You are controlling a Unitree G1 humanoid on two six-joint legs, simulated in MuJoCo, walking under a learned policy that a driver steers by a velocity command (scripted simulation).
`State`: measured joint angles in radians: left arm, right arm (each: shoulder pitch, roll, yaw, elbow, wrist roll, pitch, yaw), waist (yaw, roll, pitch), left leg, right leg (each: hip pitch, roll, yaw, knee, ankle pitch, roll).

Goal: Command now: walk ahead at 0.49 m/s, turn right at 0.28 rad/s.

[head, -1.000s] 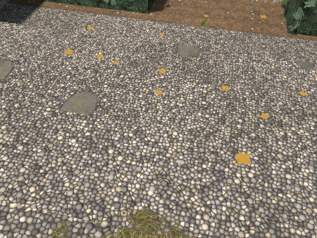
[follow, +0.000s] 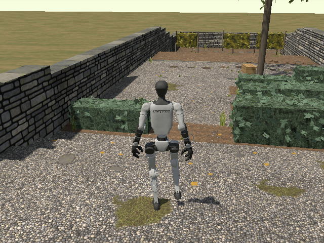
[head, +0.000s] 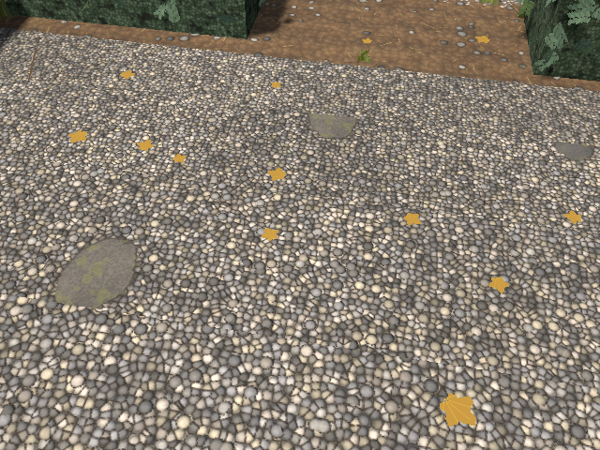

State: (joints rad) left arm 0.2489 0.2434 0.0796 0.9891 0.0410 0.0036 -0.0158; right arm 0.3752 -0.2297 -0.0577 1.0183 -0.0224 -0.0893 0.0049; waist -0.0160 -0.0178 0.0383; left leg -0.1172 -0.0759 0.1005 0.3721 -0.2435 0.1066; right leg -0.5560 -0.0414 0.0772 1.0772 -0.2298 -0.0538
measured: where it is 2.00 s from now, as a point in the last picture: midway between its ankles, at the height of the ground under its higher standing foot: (380, 360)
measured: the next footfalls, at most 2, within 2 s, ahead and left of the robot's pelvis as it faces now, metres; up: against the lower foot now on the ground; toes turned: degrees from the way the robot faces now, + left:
right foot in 0.40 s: +0.39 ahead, -0.14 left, -0.18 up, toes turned -17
left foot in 0.82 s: +0.42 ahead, +0.04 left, -0.18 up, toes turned -19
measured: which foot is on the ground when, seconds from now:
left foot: down 0.00-0.38, up 0.40-0.80, down 0.82-1.00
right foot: up 0.00-0.38, down 0.40-0.84, up 0.86-1.00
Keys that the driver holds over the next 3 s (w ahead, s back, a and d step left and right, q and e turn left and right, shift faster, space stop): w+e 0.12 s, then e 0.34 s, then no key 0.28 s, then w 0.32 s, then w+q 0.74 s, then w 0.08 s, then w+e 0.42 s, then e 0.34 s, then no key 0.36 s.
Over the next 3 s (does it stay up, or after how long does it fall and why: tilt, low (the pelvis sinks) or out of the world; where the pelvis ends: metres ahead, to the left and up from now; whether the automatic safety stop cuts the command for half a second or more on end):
stays up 1.23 -0.20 -0.37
